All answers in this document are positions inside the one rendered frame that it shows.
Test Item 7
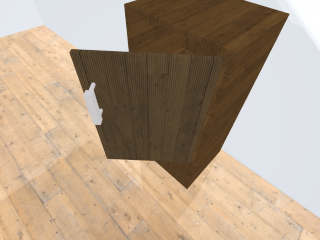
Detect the handle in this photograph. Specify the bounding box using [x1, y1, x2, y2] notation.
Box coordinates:
[83, 82, 103, 125]

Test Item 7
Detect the cupboard door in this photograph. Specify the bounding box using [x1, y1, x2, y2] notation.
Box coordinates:
[69, 49, 224, 163]

